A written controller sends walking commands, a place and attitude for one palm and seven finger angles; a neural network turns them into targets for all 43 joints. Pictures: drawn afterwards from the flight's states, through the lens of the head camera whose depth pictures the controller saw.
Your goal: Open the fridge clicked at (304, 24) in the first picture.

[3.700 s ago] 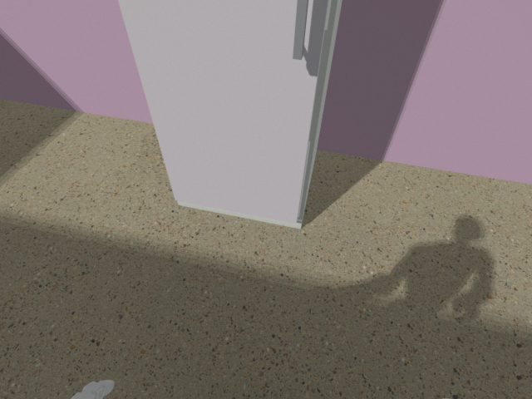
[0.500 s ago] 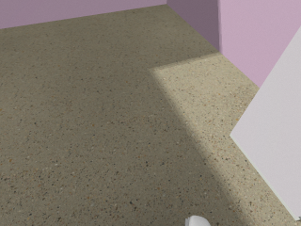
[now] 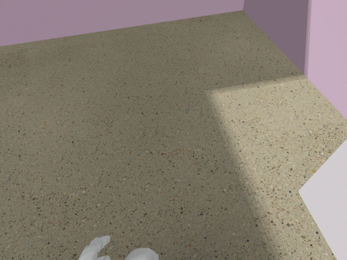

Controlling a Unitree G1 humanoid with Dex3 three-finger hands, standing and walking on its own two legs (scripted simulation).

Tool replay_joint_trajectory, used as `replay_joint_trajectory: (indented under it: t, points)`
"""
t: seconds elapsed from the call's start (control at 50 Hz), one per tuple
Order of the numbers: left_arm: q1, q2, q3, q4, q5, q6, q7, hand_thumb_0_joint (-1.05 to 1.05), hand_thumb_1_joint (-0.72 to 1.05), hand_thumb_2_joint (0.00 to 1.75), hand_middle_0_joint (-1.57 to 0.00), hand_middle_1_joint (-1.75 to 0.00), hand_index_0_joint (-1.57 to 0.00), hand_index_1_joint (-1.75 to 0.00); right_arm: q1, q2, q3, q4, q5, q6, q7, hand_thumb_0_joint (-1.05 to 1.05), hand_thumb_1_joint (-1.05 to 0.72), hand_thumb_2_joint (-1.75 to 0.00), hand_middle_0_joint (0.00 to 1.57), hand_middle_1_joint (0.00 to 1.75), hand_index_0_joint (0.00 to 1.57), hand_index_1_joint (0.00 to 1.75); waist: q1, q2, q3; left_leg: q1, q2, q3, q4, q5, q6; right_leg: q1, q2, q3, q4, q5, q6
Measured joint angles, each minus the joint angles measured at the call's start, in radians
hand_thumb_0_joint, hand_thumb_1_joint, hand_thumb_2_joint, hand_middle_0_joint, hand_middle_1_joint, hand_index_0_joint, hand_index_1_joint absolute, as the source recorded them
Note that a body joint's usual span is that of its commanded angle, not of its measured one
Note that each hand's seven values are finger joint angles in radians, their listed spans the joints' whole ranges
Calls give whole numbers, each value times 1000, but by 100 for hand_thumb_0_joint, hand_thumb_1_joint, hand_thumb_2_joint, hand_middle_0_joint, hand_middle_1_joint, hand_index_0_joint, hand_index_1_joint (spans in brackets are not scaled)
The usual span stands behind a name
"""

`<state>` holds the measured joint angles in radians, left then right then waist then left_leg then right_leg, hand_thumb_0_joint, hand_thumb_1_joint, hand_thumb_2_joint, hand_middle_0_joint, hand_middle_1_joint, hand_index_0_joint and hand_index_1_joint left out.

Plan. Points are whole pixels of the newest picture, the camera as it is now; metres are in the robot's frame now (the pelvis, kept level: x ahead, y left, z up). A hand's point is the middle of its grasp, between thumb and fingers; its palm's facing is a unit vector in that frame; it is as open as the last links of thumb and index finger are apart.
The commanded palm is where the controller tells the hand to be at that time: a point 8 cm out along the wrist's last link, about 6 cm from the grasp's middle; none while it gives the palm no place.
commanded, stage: walk to a spot facing it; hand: right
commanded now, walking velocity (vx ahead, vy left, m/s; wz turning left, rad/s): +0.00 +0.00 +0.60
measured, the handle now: out of the picture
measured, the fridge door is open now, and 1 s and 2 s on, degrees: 0 0 0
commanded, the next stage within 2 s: turn to face it in 1.78 s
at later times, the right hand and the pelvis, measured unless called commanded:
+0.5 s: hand (217, 232) +0.21 -0.10 -0.14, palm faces -0.31 +0.91 -0.28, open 7.4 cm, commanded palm none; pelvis +0.02 +0.04 -0.01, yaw +18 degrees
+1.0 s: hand (243, 242) +0.20 -0.17 -0.18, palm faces -0.49 +0.85 -0.19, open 7.4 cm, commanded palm none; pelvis +0.03 -0.02 +0.00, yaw +36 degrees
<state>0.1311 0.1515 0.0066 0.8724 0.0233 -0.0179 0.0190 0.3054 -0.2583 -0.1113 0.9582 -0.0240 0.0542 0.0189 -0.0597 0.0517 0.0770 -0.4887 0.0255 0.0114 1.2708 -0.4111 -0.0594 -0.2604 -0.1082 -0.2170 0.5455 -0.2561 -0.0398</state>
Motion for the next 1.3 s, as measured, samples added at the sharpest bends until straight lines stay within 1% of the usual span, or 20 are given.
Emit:
replay_joint_trajectory:
  t: [0.08,0.16,0.24,0.3,0.36,0.38,0.42,0.46,0.52,0.62,0.76,0.84,0.86,0.88,0.92,0.98,1.04,1.1,1.2,1.3]
  points:
    - [65,9,16,38,-2,12,5,1,91,90,-20,-30,-20,-30,-44,1,-9,-37,-3,12,5,1,-91,-90,19,30,19,30,22,-9,-5,-54,37,1,-8,86,-11,34,-5,-51,-42,4,-7]
    - [117,22,34,68,0,17,5,1,91,90,-20,-30,-20,-30,-83,11,-10,-52,-4,24,9,1,-91,-90,19,30,19,30,50,-22,-6,-53,65,13,-96,107,-21,55,-10,-109,-59,-5,-7]
    - [155,37,50,92,6,19,1,1,91,90,-20,-30,-20,-30,-126,25,0,-59,-4,30,9,1,-91,-90,19,30,19,30,84,-41,2,-2,76,46,-266,65,-19,63,-28,-163,-46,-24,4]
    - [174,52,61,107,10,23,-6,1,91,90,-20,-30,-20,-30,-158,38,10,-69,-2,22,9,1,-91,-90,19,30,19,30,106,-61,7,60,66,71,-412,30,-3,56,-55,-200,-7,-50,22]
    - [196,66,70,113,10,29,-13,1,91,90,-20,-30,-20,-30,-181,48,23,-85,-2,1,7,1,-91,-90,19,30,19,30,118,-79,3,149,43,93,-595,90,25,36,-93,-231,74,-96,50]
    - [205,71,72,113,6,33,-16,1,91,90,-20,-30,-20,-30,-188,50,28,-89,-4,-13,4,1,-91,-90,19,30,19,30,118,-89,0,171,30,95,-636,71,57,12,-113,-222,133,-117,64]
    - [195,85,71,113,2,57,-15,1,91,90,-20,-30,-20,-30,-203,64,42,-90,1,-35,-6,1,-91,-90,19,30,19,30,120,-112,9,155,9,86,-604,53,92,-74,-106,-92,331,-238,100]
    - [178,90,70,108,0,74,-8,1,91,90,-20,-30,-20,-30,-203,76,49,-92,6,-43,-16,1,-91,-90,19,30,20,30,117,-115,13,168,1,70,-619,71,99,-147,-70,19,499,-268,118]
    - [140,88,67,92,2,79,-5,1,91,90,-20,-30,-20,-30,-189,86,54,-82,12,-42,-25,1,-91,-90,20,30,20,30,108,-109,8,201,-14,38,-684,112,104,-210,-42,106,591,-193,140]
    - [70,79,65,49,3,71,-4,1,91,90,-20,-30,-20,-30,-160,92,57,-63,10,-36,-21,1,-91,-90,20,30,20,30,92,-100,-8,221,-38,-14,-749,156,105,-240,-20,169,533,-116,159]
    - [-12,71,58,8,-6,63,-2,1,91,90,-20,-30,-20,-30,-121,76,47,-56,2,-23,-15,1,-90,-90,20,30,20,30,44,-71,-6,195,-70,-90,-746,179,87,-163,37,178,317,-149,148]
    - [-26,63,50,-14,-14,46,3,1,91,90,-20,-30,-20,-30,-100,49,33,-51,5,-6,-17,1,-90,-90,20,30,20,30,29,-40,-11,154,-90,-132,-705,175,59,-52,77,164,84,-85,125]
    - [-24,58,47,-17,-13,38,5,1,91,90,-20,-30,-20,-30,-96,38,29,-50,9,1,-17,1,-90,-90,20,30,20,30,30,-24,-13,138,-91,-144,-679,166,51,-32,84,153,35,-57,95]
    - [-21,50,43,-18,-10,33,6,1,91,90,-20,-30,-20,-30,-98,26,22,-46,11,8,-16,1,-91,-90,20,30,20,30,27,-3,-8,114,-90,-152,-618,93,45,-31,89,137,36,-46,61]
    - [-7,45,31,-22,-3,34,2,1,91,90,-20,-30,-20,-30,-92,14,12,-41,6,19,-11,1,-91,-90,20,30,20,30,22,5,-4,49,-96,-121,-420,-20,29,-22,72,111,38,-43,18]
    - [19,37,24,-17,3,37,7,1,91,90,-20,-30,-20,-30,-75,-1,-1,-36,-4,25,5,1,-91,-90,20,30,20,30,24,5,-7,-17,-73,-78,-175,8,7,14,49,76,-15,-22,8]
    - [48,33,23,-8,2,33,11,1,91,90,-20,-30,-20,-30,-60,-8,-8,-31,-4,27,14,1,-91,-90,20,30,20,30,27,1,-13,-31,-36,-63,-69,59,-12,38,35,43,-59,-1,7]
    - [74,31,28,5,0,28,10,1,91,90,-21,-30,-20,-30,-51,-6,-8,-25,-2,34,16,1,-91,-90,19,30,20,30,35,-11,-17,-6,-2,-48,-88,62,-26,49,19,9,-74,4,6]
    - [107,31,40,32,3,27,2,1,91,90,-21,-30,-20,-30,-70,10,0,-22,1,43,17,1,-91,-90,19,30,19,30,56,-33,-8,62,39,0,-256,7,-28,52,-12,-52,-65,-4,16]
    - [129,51,57,63,7,33,-7,1,91,90,-21,-30,-20,-30,-123,34,17,-39,4,28,15,1,-91,-90,19,30,19,30,85,-66,9,139,33,53,-469,-27,-4,33,-58,-113,-2,-32,44]
